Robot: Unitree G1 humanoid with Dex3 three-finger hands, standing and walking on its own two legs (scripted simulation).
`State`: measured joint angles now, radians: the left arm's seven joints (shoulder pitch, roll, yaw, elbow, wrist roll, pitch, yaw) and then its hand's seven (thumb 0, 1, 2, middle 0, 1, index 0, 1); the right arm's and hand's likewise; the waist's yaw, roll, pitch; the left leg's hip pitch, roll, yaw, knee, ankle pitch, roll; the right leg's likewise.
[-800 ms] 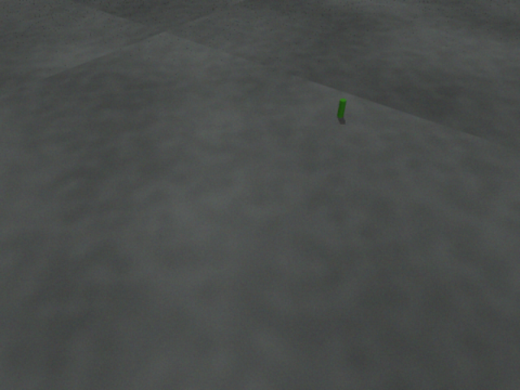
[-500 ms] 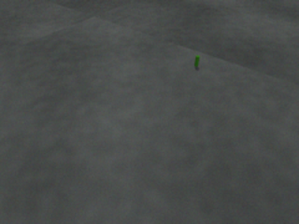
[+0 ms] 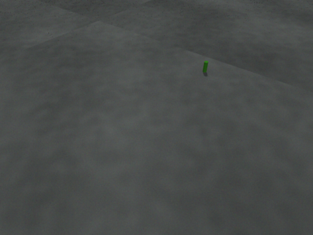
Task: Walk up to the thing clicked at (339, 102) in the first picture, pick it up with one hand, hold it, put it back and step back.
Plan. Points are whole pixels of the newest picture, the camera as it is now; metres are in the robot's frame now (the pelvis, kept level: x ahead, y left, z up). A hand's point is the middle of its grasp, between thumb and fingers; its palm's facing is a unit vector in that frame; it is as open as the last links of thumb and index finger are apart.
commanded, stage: stand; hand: left
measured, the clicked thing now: (205, 66) +1.99 -0.51 -0.72
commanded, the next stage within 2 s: walk up in 0.32 s
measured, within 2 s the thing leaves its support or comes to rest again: neither
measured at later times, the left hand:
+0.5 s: hand out of the picture +0.11 +0.26 -0.15, palm faces -0.12 -0.93 -0.35, open 7.4 cm
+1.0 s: hand (121, 195) +0.30 +0.15 -0.16, palm faces -0.21 -0.92 -0.33, open 7.4 cm
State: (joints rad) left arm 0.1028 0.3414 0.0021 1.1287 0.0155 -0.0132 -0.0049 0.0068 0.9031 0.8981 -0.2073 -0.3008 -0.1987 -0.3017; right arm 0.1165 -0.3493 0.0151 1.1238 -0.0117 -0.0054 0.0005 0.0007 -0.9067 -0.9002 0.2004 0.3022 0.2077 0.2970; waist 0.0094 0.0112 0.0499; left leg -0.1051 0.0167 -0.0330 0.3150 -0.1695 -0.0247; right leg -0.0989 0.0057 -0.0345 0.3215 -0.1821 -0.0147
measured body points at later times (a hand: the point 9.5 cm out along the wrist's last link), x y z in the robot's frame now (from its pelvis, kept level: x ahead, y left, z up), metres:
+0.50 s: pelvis +0.02 -0.01 -0.01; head +0.02 -0.02 +0.44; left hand +0.11 +0.31 -0.12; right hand +0.06 -0.34 -0.12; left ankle +0.00 +0.13 -0.75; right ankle +0.01 -0.13 -0.71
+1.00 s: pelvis +0.22 -0.12 -0.01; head +0.22 -0.11 +0.44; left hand +0.31 +0.20 -0.13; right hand +0.26 -0.46 -0.11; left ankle +0.40 -0.01 -0.72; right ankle +0.12 -0.22 -0.75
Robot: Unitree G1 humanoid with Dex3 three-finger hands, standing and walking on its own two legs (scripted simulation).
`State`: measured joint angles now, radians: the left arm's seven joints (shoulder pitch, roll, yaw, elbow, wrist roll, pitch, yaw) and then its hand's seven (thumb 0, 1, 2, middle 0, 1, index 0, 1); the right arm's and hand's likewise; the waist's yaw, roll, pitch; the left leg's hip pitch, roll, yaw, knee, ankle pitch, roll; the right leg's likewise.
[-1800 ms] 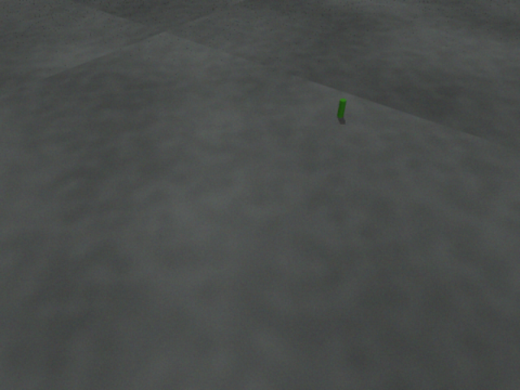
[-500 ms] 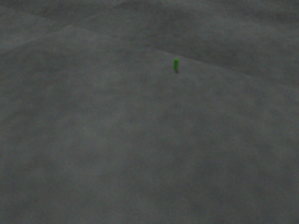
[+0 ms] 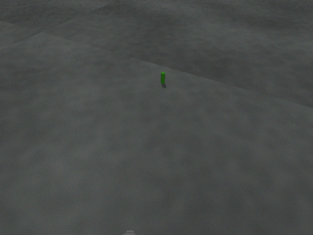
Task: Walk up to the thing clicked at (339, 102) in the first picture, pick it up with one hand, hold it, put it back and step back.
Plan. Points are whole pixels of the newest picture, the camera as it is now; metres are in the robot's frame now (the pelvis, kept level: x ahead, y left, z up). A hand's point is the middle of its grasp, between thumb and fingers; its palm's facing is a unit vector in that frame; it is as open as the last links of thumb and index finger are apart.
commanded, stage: walk up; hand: left
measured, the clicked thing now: (162, 77) +1.81 +0.06 -0.71
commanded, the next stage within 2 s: none
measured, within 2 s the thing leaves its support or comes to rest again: neither
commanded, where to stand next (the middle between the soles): +1.47 -0.11 m, yaw -6 degrees
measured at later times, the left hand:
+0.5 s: hand (109, 141) +0.49 +0.24 -0.12, palm faces -0.20 -0.90 -0.40, open 7.4 cm
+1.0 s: hand (111, 125) +0.61 +0.27 -0.17, palm faces -0.09 -0.92 -0.38, open 7.4 cm
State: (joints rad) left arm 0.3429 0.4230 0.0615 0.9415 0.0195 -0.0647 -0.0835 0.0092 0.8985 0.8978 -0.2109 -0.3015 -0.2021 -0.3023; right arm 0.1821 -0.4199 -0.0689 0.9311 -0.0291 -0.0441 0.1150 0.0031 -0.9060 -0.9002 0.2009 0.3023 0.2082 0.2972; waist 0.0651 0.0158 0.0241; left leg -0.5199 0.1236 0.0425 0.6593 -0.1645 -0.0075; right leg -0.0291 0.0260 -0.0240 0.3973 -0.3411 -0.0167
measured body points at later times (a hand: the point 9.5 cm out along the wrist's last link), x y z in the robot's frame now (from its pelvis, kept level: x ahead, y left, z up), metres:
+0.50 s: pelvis +0.30 -0.02 -0.02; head +0.32 -0.04 +0.43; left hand +0.50 +0.29 -0.09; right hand +0.25 -0.35 -0.14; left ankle +0.17 +0.14 -0.73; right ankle +0.43 -0.15 -0.74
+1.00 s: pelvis +0.58 -0.02 -0.02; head +0.60 -0.01 +0.43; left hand +0.62 +0.31 -0.14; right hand +0.68 -0.36 -0.10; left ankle +0.70 +0.08 -0.74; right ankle +0.45 -0.15 -0.71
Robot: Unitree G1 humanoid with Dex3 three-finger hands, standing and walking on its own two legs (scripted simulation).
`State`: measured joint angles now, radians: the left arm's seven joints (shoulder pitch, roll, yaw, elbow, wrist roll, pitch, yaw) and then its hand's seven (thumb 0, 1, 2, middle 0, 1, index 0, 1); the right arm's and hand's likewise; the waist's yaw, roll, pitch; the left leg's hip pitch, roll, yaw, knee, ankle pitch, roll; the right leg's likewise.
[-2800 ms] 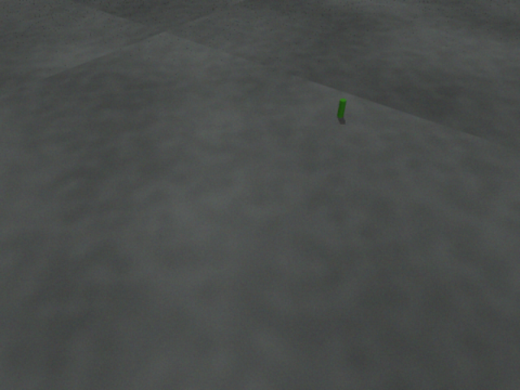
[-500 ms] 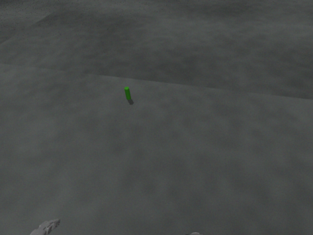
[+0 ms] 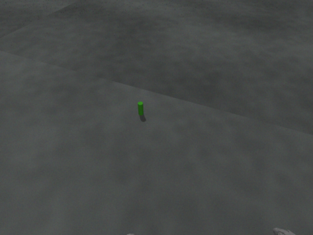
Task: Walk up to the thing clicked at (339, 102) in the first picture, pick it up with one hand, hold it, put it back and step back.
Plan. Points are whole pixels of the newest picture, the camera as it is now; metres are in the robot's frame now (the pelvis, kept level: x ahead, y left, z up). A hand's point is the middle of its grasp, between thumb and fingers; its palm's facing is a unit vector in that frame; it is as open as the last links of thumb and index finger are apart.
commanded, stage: walk up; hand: left
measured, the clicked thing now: (140, 108) +1.22 +0.20 -0.69
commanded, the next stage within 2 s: none
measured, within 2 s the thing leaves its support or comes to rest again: neither
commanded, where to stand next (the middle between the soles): +0.89 -0.01 m, yaw -1 degrees
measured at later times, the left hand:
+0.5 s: hand (99, 167) +0.35 +0.23 -0.10, palm faces -0.01 -0.91 -0.41, open 7.4 cm
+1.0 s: hand (96, 139) +0.49 +0.28 -0.14, palm faces -0.01 -0.94 -0.35, open 7.4 cm
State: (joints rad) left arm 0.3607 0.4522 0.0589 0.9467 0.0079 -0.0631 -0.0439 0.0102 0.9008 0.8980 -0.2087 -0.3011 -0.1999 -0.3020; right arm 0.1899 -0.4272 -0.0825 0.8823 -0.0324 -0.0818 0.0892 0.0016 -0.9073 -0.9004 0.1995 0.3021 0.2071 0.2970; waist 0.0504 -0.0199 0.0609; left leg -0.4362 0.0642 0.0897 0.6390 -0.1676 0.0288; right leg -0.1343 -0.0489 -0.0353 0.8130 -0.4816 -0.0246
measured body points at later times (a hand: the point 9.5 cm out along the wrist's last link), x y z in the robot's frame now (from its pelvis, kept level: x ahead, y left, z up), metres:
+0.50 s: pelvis +0.25 -0.05 +0.01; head +0.26 -0.08 +0.45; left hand +0.35 +0.27 -0.08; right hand +0.28 -0.37 -0.13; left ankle +0.15 +0.10 -0.65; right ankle +0.33 -0.16 -0.72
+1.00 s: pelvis +0.46 +0.00 +0.01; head +0.47 +0.02 +0.46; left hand +0.49 +0.33 -0.11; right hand +0.56 -0.32 -0.08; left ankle +0.50 +0.11 -0.72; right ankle +0.43 -0.14 -0.65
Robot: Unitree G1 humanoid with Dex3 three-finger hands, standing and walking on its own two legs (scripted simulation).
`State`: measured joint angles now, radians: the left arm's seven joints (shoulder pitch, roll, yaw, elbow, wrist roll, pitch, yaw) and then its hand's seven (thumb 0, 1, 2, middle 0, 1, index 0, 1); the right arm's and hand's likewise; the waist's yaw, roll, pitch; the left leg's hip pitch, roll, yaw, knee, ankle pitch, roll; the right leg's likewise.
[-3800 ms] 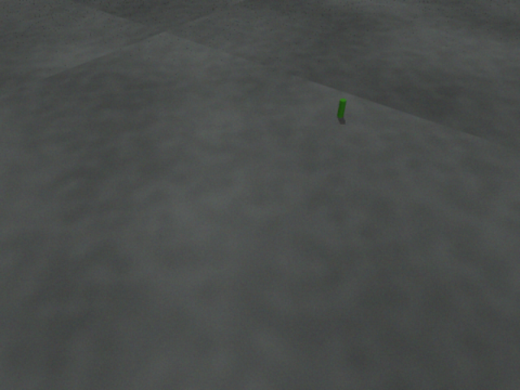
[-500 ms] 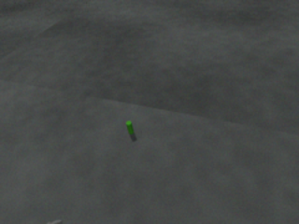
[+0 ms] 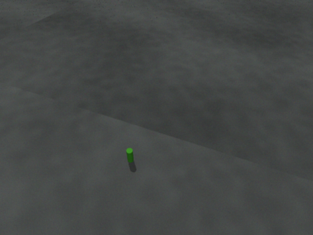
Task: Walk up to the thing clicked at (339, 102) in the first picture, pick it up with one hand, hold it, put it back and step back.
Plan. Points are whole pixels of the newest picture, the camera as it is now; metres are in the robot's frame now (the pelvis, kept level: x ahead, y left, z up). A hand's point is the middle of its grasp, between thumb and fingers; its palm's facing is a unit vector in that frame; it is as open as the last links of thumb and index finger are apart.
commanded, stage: walk up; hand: left
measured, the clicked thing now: (130, 155) +0.76 +0.18 -0.70
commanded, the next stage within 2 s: none
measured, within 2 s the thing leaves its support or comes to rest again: neither
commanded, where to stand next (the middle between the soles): +0.43 -0.02 m, yaw -2 degrees
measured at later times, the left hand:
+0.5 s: hand (76, 208) +0.23 +0.25 -0.12, palm faces -0.02 -0.91 -0.42, open 7.4 cm
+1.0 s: hand (78, 160) +0.40 +0.30 -0.14, palm faces -0.08 -0.92 -0.38, open 7.4 cm
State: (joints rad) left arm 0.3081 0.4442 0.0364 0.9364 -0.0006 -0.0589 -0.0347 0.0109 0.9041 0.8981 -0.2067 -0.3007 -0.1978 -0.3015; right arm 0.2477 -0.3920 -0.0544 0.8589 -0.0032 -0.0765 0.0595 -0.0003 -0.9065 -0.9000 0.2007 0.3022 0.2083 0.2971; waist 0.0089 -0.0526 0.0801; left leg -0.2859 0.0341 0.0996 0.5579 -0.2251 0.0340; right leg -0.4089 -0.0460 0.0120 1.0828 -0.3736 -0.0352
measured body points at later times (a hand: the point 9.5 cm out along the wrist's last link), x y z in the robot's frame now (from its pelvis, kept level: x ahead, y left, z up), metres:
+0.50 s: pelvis +0.18 -0.03 +0.00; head +0.20 -0.05 +0.45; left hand +0.23 +0.30 -0.09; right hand +0.25 -0.34 -0.13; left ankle +0.23 +0.12 -0.69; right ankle +0.21 -0.15 -0.73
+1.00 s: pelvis +0.33 +0.02 +0.00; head +0.36 +0.03 +0.45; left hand +0.41 +0.34 -0.12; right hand +0.37 -0.30 -0.11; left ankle +0.34 +0.13 -0.73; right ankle +0.43 -0.12 -0.71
